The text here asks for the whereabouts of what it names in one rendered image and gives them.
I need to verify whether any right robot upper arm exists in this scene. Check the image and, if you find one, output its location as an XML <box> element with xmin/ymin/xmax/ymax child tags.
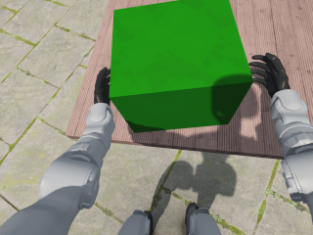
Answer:
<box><xmin>281</xmin><ymin>151</ymin><xmax>313</xmax><ymax>224</ymax></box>

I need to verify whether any robot left forearm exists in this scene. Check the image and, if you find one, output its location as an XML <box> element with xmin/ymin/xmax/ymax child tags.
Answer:
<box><xmin>39</xmin><ymin>103</ymin><xmax>115</xmax><ymax>197</ymax></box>

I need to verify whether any right robot hand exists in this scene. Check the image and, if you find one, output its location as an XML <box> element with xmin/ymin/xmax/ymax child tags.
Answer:
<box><xmin>249</xmin><ymin>52</ymin><xmax>291</xmax><ymax>98</ymax></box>

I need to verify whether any left robot hand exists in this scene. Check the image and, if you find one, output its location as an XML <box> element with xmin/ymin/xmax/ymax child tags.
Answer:
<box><xmin>94</xmin><ymin>67</ymin><xmax>111</xmax><ymax>106</ymax></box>

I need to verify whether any robot right forearm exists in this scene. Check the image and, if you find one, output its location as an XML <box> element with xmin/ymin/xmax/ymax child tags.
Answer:
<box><xmin>270</xmin><ymin>89</ymin><xmax>313</xmax><ymax>159</ymax></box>

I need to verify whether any robot left foot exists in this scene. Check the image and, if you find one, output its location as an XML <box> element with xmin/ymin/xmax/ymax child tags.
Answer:
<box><xmin>144</xmin><ymin>211</ymin><xmax>154</xmax><ymax>235</ymax></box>

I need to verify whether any right robot shin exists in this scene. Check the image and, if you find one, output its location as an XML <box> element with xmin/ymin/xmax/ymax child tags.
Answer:
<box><xmin>189</xmin><ymin>208</ymin><xmax>210</xmax><ymax>235</ymax></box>

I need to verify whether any table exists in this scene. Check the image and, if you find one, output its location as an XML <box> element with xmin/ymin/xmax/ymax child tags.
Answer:
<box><xmin>65</xmin><ymin>0</ymin><xmax>313</xmax><ymax>160</ymax></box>

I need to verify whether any carton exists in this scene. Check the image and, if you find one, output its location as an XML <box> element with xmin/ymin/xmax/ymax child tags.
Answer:
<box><xmin>109</xmin><ymin>0</ymin><xmax>253</xmax><ymax>133</ymax></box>

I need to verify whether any left robot upper arm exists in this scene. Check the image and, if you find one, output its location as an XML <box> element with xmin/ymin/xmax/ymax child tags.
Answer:
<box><xmin>0</xmin><ymin>157</ymin><xmax>101</xmax><ymax>235</ymax></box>

